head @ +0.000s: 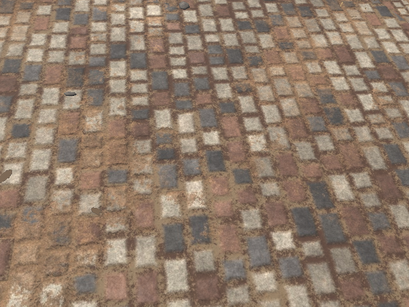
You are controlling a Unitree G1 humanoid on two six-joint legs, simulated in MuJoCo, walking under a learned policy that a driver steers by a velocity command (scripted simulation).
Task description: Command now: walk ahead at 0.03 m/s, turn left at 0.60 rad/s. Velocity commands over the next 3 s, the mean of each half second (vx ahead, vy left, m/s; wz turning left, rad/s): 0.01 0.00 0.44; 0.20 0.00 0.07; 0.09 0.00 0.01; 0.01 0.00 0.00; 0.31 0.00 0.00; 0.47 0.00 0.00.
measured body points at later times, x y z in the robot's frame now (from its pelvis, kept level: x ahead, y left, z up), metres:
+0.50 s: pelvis +0.00 -0.03 +0.00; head +0.03 -0.05 +0.45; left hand +0.07 +0.26 -0.10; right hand +0.22 -0.28 -0.10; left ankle -0.05 +0.11 -0.68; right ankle +0.03 -0.15 -0.74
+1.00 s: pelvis +0.07 -0.03 +0.00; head +0.08 -0.05 +0.45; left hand +0.07 +0.26 -0.11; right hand +0.23 -0.28 -0.12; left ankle -0.01 +0.10 -0.67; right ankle +0.06 -0.12 -0.74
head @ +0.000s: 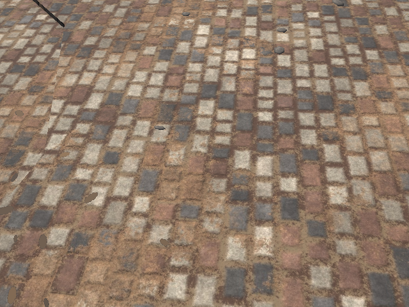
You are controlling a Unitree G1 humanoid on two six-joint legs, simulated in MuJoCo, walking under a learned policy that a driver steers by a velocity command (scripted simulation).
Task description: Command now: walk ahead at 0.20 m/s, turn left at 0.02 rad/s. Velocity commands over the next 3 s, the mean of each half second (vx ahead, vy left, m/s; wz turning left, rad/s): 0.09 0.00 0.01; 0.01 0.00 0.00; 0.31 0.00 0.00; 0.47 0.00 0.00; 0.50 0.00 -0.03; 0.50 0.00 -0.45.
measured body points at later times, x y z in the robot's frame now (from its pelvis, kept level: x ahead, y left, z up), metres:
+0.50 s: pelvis +0.10 +0.02 -0.01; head +0.12 +0.02 +0.44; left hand +0.19 +0.29 -0.14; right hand +0.26 -0.23 -0.11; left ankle +0.16 +0.13 -0.74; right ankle +0.08 -0.12 -0.74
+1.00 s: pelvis +0.14 -0.01 +0.00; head +0.15 -0.01 +0.45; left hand +0.20 +0.25 -0.14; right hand +0.23 -0.28 -0.14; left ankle +0.16 +0.13 -0.74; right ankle +0.09 -0.12 -0.74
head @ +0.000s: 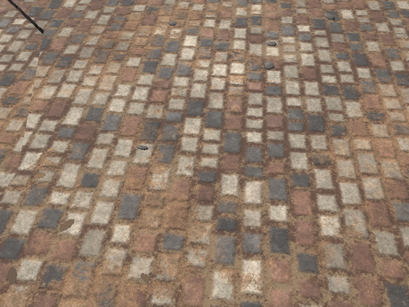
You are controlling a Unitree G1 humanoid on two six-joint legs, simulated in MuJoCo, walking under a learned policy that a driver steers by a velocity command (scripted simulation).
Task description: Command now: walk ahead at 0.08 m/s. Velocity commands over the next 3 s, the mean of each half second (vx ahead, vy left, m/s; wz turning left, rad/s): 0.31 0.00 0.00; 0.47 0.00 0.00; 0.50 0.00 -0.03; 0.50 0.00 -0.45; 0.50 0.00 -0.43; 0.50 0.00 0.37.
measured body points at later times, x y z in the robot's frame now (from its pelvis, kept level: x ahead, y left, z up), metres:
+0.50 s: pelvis +0.14 +0.06 +0.01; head +0.15 +0.08 +0.46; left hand +0.27 +0.33 -0.12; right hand +0.12 -0.19 -0.13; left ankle +0.08 +0.14 -0.74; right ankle +0.21 -0.11 -0.66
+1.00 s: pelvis +0.43 +0.00 +0.01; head +0.45 +0.00 +0.46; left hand +0.47 +0.27 -0.13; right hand +0.53 -0.27 -0.12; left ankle +0.46 +0.17 -0.66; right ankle +0.45 -0.07 -0.74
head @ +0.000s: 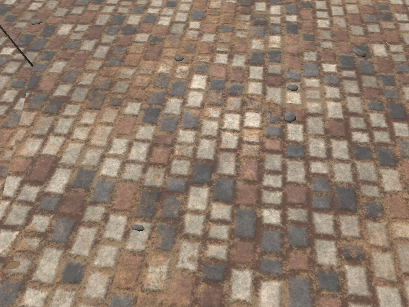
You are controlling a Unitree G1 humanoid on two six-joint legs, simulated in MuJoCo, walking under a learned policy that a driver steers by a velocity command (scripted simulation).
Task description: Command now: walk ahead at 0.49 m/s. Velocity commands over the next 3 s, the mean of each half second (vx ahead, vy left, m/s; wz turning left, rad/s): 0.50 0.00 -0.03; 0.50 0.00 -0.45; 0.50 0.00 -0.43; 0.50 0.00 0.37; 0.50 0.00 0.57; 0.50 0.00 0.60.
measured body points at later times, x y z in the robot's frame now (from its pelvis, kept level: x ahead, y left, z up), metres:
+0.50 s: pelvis +0.29 +0.08 +0.00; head +0.31 +0.09 +0.45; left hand +0.36 +0.35 -0.14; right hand +0.36 -0.19 -0.13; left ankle +0.33 +0.16 -0.75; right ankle +0.27 -0.08 -0.66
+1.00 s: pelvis +0.57 +0.01 -0.01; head +0.61 -0.01 +0.43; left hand +0.78 +0.23 -0.13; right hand +0.58 -0.28 -0.14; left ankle +0.49 +0.18 -0.63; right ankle +0.61 -0.07 -0.74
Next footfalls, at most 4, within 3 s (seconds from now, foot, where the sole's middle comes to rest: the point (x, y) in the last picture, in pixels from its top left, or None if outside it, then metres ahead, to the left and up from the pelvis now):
0.32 left None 0.37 0.16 -0.78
0.88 right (246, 262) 0.65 -0.08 -0.78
1.34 left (217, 185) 0.97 0.02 -0.78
1.78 right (293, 172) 1.05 -0.29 -0.78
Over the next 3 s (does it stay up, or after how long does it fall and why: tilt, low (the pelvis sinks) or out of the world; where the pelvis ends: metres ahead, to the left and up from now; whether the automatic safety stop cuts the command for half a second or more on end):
stays up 1.60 -0.18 0.00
